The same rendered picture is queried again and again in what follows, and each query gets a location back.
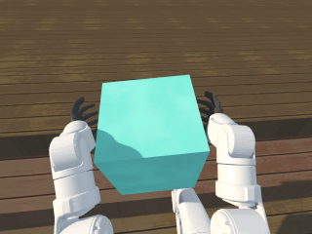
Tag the right robot upper arm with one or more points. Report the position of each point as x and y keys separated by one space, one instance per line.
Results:
x=238 y=221

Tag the carton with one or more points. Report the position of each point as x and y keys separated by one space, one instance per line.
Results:
x=150 y=135

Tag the left robot forearm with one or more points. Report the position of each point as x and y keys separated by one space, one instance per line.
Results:
x=72 y=171

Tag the robot right hand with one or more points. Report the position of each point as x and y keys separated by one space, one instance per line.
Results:
x=214 y=107

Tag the right robot forearm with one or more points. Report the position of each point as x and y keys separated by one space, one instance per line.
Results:
x=235 y=157

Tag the robot left hand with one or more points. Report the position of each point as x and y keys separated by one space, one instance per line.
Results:
x=77 y=111

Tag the right robot thigh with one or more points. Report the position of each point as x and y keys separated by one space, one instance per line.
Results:
x=193 y=216

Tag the left robot upper arm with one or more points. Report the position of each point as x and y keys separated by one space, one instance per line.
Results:
x=95 y=224

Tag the right robot shin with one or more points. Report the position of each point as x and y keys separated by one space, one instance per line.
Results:
x=178 y=223

